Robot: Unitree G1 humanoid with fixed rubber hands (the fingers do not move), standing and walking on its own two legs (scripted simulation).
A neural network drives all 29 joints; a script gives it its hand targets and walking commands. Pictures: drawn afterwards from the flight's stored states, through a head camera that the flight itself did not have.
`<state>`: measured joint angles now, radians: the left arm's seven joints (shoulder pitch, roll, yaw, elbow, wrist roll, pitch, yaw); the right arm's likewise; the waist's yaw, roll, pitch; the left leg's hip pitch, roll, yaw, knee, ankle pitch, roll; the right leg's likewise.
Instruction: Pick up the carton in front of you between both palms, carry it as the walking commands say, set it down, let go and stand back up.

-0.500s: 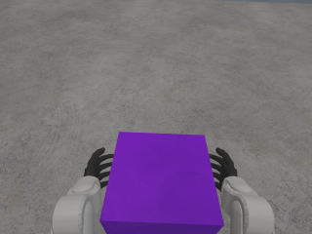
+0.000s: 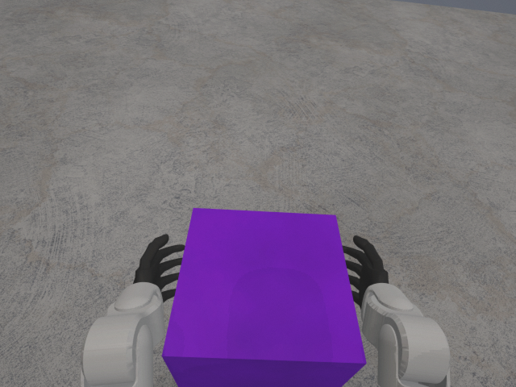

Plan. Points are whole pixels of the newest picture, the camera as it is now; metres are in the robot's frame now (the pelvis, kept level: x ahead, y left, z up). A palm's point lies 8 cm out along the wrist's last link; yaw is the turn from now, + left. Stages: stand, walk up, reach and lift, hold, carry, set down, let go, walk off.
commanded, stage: carry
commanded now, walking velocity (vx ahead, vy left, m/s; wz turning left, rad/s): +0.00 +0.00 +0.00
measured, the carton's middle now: (258, 313) +0.25 +0.00 -0.01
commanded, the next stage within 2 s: hold in 1.26 s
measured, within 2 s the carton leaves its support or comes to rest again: neither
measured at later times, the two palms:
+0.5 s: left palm (184, 248) +0.33 +0.12 +0.05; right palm (373, 252) +0.33 -0.18 +0.05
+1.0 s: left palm (190, 248) +0.34 +0.12 +0.02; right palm (367, 251) +0.35 -0.18 +0.02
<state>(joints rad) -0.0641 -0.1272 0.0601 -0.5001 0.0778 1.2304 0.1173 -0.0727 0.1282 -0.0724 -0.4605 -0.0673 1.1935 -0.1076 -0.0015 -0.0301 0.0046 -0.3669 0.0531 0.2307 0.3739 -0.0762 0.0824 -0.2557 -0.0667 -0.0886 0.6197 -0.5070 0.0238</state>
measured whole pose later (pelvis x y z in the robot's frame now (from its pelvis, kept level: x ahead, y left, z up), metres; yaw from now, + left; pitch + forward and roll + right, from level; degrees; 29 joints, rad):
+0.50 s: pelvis +0.08 -0.03 -0.01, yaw +2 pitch +3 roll +0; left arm -0.05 -0.13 0.06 -0.21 0.14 1.09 0.05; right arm -0.06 0.13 -0.08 -0.21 -0.15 1.08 -0.07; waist -0.01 0.00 -0.12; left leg -0.30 0.07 0.19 0.52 -0.27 0.01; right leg -0.21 -0.05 -0.12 0.51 -0.35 0.01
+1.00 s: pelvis +0.06 -0.04 -0.01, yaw +1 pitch +2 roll +0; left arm -0.18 -0.14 0.15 0.18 0.22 0.66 0.02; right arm -0.20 0.14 -0.17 0.20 -0.23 0.65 -0.02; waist 0.00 0.00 -0.07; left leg -0.31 0.08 0.19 0.51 -0.23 0.00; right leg -0.23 -0.04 -0.12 0.50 -0.31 0.00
